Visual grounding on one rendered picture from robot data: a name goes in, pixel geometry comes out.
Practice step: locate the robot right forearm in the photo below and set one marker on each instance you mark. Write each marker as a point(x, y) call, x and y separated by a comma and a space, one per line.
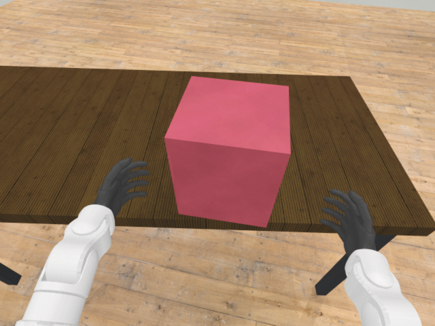
point(375, 291)

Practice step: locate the right robot hand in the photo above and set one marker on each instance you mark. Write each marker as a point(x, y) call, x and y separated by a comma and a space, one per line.
point(357, 231)

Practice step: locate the left robot hand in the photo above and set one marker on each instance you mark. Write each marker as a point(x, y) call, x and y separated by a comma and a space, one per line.
point(113, 192)

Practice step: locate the robot left forearm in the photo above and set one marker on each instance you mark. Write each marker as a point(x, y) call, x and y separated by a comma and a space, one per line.
point(65, 281)

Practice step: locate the carton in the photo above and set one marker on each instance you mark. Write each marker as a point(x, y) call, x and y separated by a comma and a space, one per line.
point(228, 147)

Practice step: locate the table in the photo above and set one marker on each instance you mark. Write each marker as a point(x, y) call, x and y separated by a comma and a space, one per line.
point(63, 129)

